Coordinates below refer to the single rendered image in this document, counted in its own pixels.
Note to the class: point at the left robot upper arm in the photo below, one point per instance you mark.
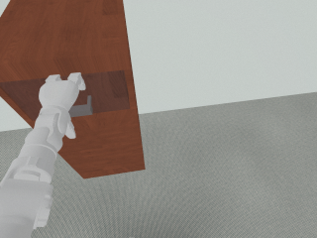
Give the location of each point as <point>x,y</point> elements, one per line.
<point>24,206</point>

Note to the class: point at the robot left forearm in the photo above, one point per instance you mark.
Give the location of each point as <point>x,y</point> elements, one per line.
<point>37,156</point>

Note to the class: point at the cabinet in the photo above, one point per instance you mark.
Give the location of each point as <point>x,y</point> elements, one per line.
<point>39,38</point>

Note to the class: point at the robot left hand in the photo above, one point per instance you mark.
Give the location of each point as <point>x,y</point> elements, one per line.
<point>62,93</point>

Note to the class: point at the handle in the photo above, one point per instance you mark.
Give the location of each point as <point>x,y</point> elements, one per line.
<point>81,110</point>

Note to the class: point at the drawer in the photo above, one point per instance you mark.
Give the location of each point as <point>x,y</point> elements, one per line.
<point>108,90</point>

